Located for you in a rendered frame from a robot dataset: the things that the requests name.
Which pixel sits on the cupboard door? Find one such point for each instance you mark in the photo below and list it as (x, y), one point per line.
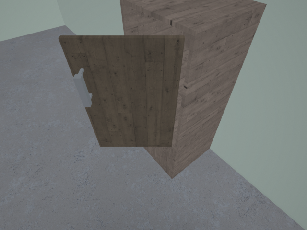
(134, 81)

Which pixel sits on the handle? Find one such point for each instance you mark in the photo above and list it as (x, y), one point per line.
(82, 89)

